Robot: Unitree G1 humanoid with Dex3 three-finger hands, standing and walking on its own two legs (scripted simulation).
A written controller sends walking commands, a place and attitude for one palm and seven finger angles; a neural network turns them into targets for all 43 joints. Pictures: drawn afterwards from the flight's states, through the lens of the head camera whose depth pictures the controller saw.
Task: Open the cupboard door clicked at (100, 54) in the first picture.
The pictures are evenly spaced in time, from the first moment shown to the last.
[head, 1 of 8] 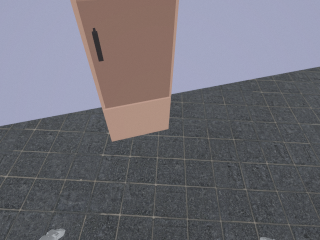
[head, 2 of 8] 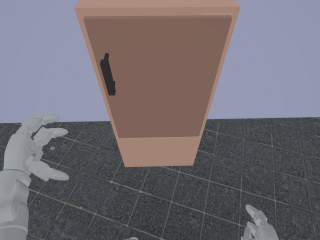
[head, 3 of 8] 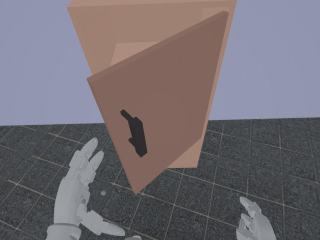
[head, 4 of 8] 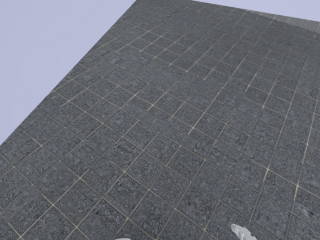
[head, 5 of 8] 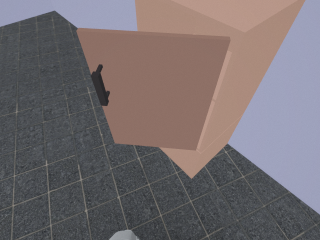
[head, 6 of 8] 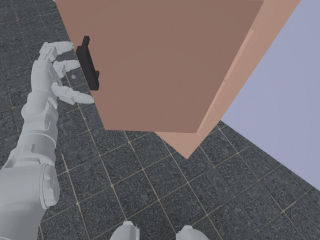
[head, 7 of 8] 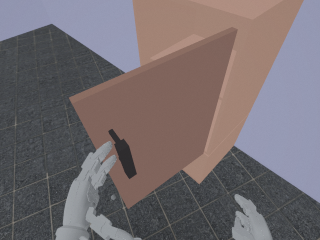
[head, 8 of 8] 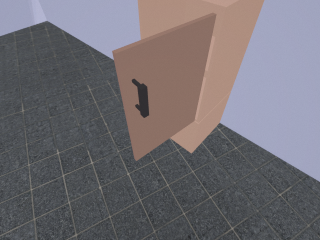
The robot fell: no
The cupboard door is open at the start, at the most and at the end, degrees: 0 84 82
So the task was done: yes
